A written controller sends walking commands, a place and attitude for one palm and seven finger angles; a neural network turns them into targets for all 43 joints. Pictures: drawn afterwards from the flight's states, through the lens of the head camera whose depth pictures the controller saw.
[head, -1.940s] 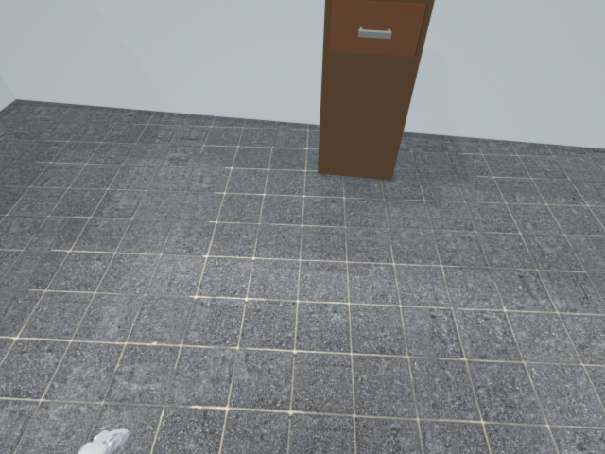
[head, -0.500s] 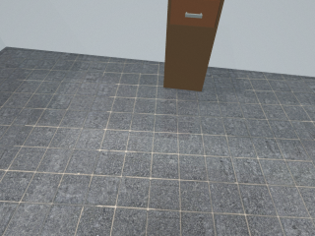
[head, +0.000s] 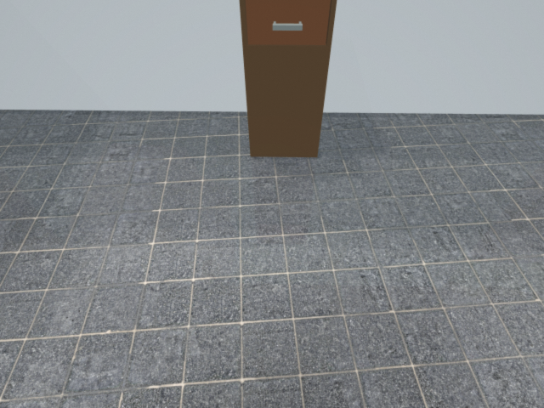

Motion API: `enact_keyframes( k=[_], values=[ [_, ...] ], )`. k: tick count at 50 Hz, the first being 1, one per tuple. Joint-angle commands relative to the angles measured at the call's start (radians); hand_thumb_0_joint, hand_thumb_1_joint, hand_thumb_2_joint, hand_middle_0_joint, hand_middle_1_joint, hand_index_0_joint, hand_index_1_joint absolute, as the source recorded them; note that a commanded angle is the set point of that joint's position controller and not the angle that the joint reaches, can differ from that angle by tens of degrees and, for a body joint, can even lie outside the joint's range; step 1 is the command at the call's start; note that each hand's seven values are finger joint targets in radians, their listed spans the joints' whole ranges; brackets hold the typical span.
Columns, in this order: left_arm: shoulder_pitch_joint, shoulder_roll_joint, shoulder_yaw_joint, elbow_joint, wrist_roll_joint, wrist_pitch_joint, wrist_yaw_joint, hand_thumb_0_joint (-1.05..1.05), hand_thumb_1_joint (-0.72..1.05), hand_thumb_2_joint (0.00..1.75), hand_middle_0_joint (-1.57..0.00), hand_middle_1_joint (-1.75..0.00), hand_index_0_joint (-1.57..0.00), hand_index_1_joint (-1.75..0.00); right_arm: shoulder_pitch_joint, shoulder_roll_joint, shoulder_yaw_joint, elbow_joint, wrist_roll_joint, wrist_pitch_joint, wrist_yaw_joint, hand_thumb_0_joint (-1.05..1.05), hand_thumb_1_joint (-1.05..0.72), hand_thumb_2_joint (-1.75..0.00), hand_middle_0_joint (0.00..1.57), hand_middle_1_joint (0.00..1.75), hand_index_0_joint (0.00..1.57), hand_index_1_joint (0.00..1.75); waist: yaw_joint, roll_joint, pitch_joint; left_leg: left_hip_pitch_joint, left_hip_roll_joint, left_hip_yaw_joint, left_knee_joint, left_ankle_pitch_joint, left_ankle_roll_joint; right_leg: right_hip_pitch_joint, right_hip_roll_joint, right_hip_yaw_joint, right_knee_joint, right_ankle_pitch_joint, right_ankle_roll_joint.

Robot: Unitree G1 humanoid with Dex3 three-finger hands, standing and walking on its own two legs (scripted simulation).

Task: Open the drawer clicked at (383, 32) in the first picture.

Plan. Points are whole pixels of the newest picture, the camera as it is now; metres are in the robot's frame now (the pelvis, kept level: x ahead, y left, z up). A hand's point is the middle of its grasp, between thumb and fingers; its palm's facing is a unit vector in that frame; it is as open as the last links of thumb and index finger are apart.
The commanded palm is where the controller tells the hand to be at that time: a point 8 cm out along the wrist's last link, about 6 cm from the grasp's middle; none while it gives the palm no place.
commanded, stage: walk to a spot facing it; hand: left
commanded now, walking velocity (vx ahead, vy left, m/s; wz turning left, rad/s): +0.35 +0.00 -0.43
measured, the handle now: (287, 25) +1.51 +0.06 -0.04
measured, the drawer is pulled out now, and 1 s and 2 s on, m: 0.00 0.00 0.00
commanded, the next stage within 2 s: turn to face it in 1.62 s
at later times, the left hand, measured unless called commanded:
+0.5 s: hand out of the picture +0.13 +0.21 -0.19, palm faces -0.04 -0.99 -0.16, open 7.4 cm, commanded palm none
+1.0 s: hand (247, 222) +0.55 +0.11 -0.15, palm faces -0.45 -0.88 -0.14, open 7.4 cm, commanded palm none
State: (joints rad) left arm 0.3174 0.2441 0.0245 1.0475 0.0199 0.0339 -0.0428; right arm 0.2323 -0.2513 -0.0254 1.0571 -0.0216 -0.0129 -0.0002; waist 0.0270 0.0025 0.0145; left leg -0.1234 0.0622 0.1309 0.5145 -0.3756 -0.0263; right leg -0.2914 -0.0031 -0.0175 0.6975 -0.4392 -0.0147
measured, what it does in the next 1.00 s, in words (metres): walks ahead, turning right: left foot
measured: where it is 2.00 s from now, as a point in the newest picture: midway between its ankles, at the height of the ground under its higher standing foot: (328, 288)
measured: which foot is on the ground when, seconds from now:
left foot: down 0.00-0.04, up 0.06-0.46, down 0.48-1.00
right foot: down 0.00-0.48, up 0.50-1.00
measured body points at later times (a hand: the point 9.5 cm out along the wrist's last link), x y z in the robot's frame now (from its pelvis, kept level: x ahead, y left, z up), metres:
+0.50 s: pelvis +0.19 +0.03 -0.02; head +0.22 +0.05 +0.43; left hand +0.13 +0.26 -0.17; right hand +0.30 -0.21 -0.14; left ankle +0.31 +0.11 -0.73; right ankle +0.01 -0.09 -0.71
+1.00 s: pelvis +0.37 +0.01 +0.01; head +0.40 +0.00 +0.46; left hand +0.57 +0.16 -0.14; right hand +0.18 -0.14 -0.14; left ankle +0.31 +0.11 -0.73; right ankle +0.44 -0.16 -0.69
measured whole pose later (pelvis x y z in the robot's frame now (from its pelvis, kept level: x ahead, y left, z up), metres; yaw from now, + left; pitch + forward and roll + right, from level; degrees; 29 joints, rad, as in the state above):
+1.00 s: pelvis +0.37 +0.01 +0.01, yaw -23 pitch -1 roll +0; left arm 0.10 0.17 0.06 0.99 0.03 0.03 -0.04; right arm 0.49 -0.14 -0.03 1.13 -0.03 -0.07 -0.02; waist -0.08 -0.02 0.06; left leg 0.05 0.05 0.36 0.33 -0.36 0.00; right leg -0.55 -0.10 -0.11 0.76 -0.16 -0.01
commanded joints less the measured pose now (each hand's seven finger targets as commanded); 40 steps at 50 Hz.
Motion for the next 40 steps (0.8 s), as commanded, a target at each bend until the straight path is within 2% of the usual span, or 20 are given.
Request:
enact_keyframes(
  k=[1,2,3,5,6,8,9,13,17,19,20,22,23,24,25,26,28,31,34,40],
  values=[
    [0.166,0.135,0.054,-0.039,0.010,-0.068,0.010,0.00,0.90,0.90,-0.20,-0.30,-0.20,-0.30,-0.058,-0.151,-0.040,-0.080,0.004,-0.026,-0.009,0.00,-0.90,-0.90,0.20,0.30,0.20,0.30,0.087,-0.115,-0.009,-0.262,0.114,-0.009,0.293,0.105,0.054,0.268,-0.079,0.112,-0.312,0.105,-0.042],
    [0.303,0.249,0.079,0.000,0.011,-0.081,0.031,0.00,0.90,0.90,-0.20,-0.30,-0.20,-0.30,-0.123,-0.066,-0.017,-0.142,0.009,-0.035,-0.001,0.00,-0.90,-0.90,0.20,0.30,0.20,0.30,0.126,-0.446,0.006,-0.601,-0.034,0.049,0.593,-0.216,-0.004,0.418,-0.336,0.576,-0.455,0.246,-0.140],
    [0.355,0.242,0.072,0.010,-0.006,-0.081,0.051,0.00,0.90,0.90,-0.20,-0.30,-0.20,-0.30,-0.178,-0.098,-0.020,-0.170,0.003,-0.040,-0.002,0.00,-0.90,-0.90,0.20,0.30,0.20,0.30,0.133,-0.302,-0.001,-0.653,-0.003,-0.082,0.668,-0.217,0.007,0.433,-0.385,0.642,-0.459,0.365,-0.188],
    [0.255,0.172,0.061,-0.010,-0.002,-0.089,0.054,0.00,0.90,0.90,-0.20,-0.30,-0.20,-0.30,-0.184,-0.085,-0.028,-0.146,0.005,-0.050,0.001,0.00,-0.90,-0.90,0.20,0.30,0.20,0.30,0.086,-0.147,0.050,-0.649,0.055,-0.110,0.700,-0.073,0.011,0.352,-0.333,0.539,-0.435,0.347,-0.235],
    [0.217,0.143,0.050,-0.022,0.001,-0.089,0.055,0.00,0.90,0.90,-0.20,-0.30,-0.20,-0.30,-0.182,-0.082,-0.028,-0.140,0.001,-0.047,0.003,0.00,-0.90,-0.90,0.20,0.30,0.20,0.30,0.059,-0.064,0.077,-0.627,0.067,-0.119,0.690,-0.037,0.003,0.287,-0.313,0.494,-0.436,0.334,-0.233],
    [0.171,0.111,0.046,-0.029,0.005,-0.099,0.057,0.00,0.90,0.90,-0.20,-0.30,-0.20,-0.30,-0.145,-0.046,-0.032,-0.121,-0.003,-0.035,0.009,0.00,-0.90,-0.90,0.20,0.30,0.20,0.30,0.016,-0.017,0.082,-0.581,0.069,-0.098,0.639,0.034,-0.013,0.225,-0.277,0.388,-0.455,0.386,-0.212],
    [0.164,0.109,0.044,-0.029,0.006,-0.105,0.057,0.00,0.90,0.90,-0.20,-0.30,-0.20,-0.30,-0.124,-0.033,-0.031,-0.120,-0.001,-0.029,0.013,0.00,-0.90,-0.90,0.20,0.30,0.20,0.30,-0.002,-0.038,0.073,-0.575,0.066,-0.090,0.617,0.067,-0.022,0.217,-0.253,0.337,-0.459,0.429,-0.200],
    [0.187,0.085,0.039,-0.002,0.005,-0.114,0.061,0.00,0.90,0.90,-0.20,-0.30,-0.20,-0.30,-0.142,-0.008,-0.036,-0.138,0.004,-0.022,0.025,0.00,-0.90,-0.90,0.20,0.30,0.20,0.30,-0.008,-0.111,0.074,-0.574,0.054,-0.064,0.512,0.180,-0.029,0.225,-0.197,0.250,-0.475,0.486,-0.170],
    [0.215,0.068,0.037,0.018,0.006,-0.111,0.068,0.00,0.90,0.90,-0.20,-0.30,-0.20,-0.30,-0.236,0.016,-0.026,-0.178,0.007,-0.036,0.032,0.00,-0.90,-0.90,0.20,0.30,0.20,0.30,0.026,-0.137,0.088,-0.505,0.029,-0.023,0.296,0.200,-0.013,0.251,-0.170,0.216,-0.452,0.594,-0.143],
    [0.198,0.076,0.043,0.019,0.008,-0.108,0.072,0.00,0.90,0.90,-0.20,-0.30,-0.20,-0.30,-0.234,0.017,-0.026,-0.182,0.009,-0.045,0.031,0.00,-0.90,-0.90,0.20,0.30,0.20,0.30,0.022,-0.163,0.083,-0.391,0.015,-0.022,0.191,0.183,0.005,0.227,-0.180,0.215,-0.425,0.643,-0.133],
    [0.181,0.088,0.047,0.015,0.007,-0.108,0.072,0.00,0.90,0.90,-0.20,-0.30,-0.20,-0.30,-0.192,0.007,-0.030,-0.174,0.010,-0.050,0.026,0.00,-0.90,-0.90,0.20,0.30,0.20,0.30,-0.001,-0.167,0.066,-0.309,-0.005,-0.013,0.149,0.169,0.015,0.216,-0.180,0.210,-0.380,0.712,-0.130],
    [0.151,0.090,0.054,0.009,-0.001,-0.109,0.070,0.00,0.90,0.90,-0.20,-0.30,-0.20,-0.30,0.042,-0.036,-0.045,-0.096,0.002,-0.059,0.006,0.00,-0.90,-0.90,0.20,0.30,0.20,0.30,-0.100,-0.109,-0.044,0.002,-0.037,-0.011,0.025,0.242,0.038,0.143,-0.122,0.165,-0.132,0.789,-0.096],
    [0.171,0.053,0.053,0.003,-0.006,-0.107,0.064,0.00,0.90,0.90,-0.20,-0.30,-0.20,-0.30,0.191,-0.121,-0.066,-0.058,-0.005,-0.061,-0.007,0.00,-0.90,-0.90,0.20,0.30,0.20,0.30,-0.150,0.025,-0.148,0.254,0.088,-0.146,0.014,0.231,0.066,-0.007,-0.067,0.136,0.087,0.568,-0.067],
    [0.226,-0.002,0.049,-0.012,-0.018,-0.103,0.050,0.00,0.90,0.90,-0.20,-0.30,-0.20,-0.30,0.298,-0.228,-0.092,-0.038,-0.017,-0.065,-0.011,0.00,-0.90,-0.90,0.20,0.30,0.20,0.30,-0.153,0.300,-0.262,0.423,0.397,-0.549,-0.109,0.213,0.170,-0.225,0.071,0.008,0.447,-0.051,-0.021],
    [0.176,0.007,0.047,-0.037,-0.010,-0.107,0.054,0.00,0.90,0.90,-0.20,-0.30,-0.20,-0.30,0.279,-0.216,-0.081,-0.041,-0.004,-0.053,-0.013,0.00,-0.90,-0.90,0.20,0.30,0.20,0.30,-0.137,0.247,-0.230,0.334,0.461,-0.671,-0.234,0.120,0.212,-0.287,0.041,0.084,0.610,-0.122,-0.035],
    [0.125,0.018,0.048,-0.040,-0.003,-0.103,0.054,0.00,0.90,0.90,-0.20,-0.30,-0.20,-0.30,0.179,-0.156,-0.070,-0.059,-0.003,-0.052,-0.011,0.00,-0.90,-0.90,0.20,0.30,0.20,0.30,-0.107,0.144,-0.110,0.178,0.435,-0.581,-0.289,-0.044,0.208,-0.316,-0.019,0.085,0.665,-0.050,-0.037],
    [0.051,-0.002,0.049,-0.044,0.010,-0.086,0.034,0.00,0.90,0.90,-0.20,-0.30,-0.20,-0.30,0.063,-0.041,-0.040,-0.079,-0.001,-0.066,-0.013,0.00,-0.90,-0.90,0.20,0.30,0.20,0.30,-0.052,0.103,0.061,-0.071,0.359,-0.413,-0.326,-0.043,0.167,-0.322,-0.091,0.064,0.651,0.084,-0.022],
    [0.090,-0.048,0.048,-0.034,0.018,-0.046,0.023,0.00,0.90,0.90,-0.20,-0.30,-0.20,-0.30,0.059,0.006,-0.030,-0.059,-0.002,-0.081,-0.017,0.00,-0.90,-0.90,0.20,0.30,0.20,0.30,0.001,0.097,0.072,-0.193,0.275,-0.172,-0.337,0.069,0.128,-0.241,-0.105,0.040,0.568,0.164,-0.006],
    [0.056,-0.049,0.058,-0.057,0.020,-0.027,0.017,0.00,0.90,0.90,-0.20,-0.30,-0.20,-0.30,0.082,0.007,-0.040,-0.055,-0.002,-0.090,-0.022,0.00,-0.90,-0.90,0.20,0.30,0.20,0.30,0.010,0.084,0.062,-0.153,0.268,-0.103,-0.371,0.110,0.142,-0.307,-0.119,0.036,0.522,0.255,0.011],
    [-0.135,-0.035,0.052,-0.118,0.023,-0.023,0.004,0.00,0.90,0.90,-0.20,-0.30,-0.20,-0.30,0.196,-0.018,-0.041,-0.010,0.002,-0.094,-0.024,0.00,-0.90,-0.90,0.20,0.30,0.20,0.30,-0.037,0.050,0.096,0.056,0.267,-0.026,-0.370,0.258,0.151,-0.451,-0.137,-0.009,0.316,0.340,0.037]
  ],
)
